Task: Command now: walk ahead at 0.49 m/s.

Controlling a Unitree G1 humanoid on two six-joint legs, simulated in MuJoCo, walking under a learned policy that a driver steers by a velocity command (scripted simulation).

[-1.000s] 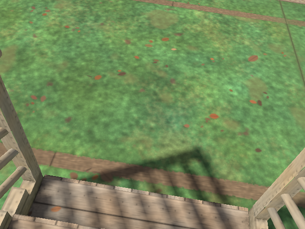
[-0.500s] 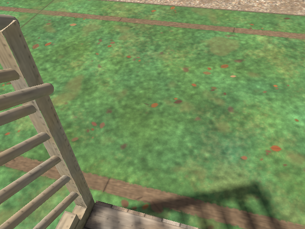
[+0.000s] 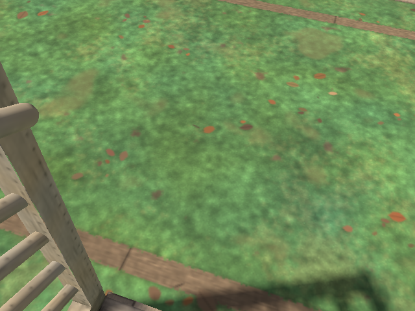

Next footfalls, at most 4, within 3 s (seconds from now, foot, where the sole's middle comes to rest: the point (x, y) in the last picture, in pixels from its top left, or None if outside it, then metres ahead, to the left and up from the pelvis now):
0.40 right None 0.34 -0.11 -0.93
0.94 left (222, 284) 0.70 -0.02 -1.10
1.52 right None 0.59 -0.19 -1.10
1.90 left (232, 268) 0.77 -0.06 -1.10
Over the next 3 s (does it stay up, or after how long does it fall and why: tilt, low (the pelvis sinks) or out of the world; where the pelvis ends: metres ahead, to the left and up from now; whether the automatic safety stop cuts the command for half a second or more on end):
stays up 0.72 -0.23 -0.33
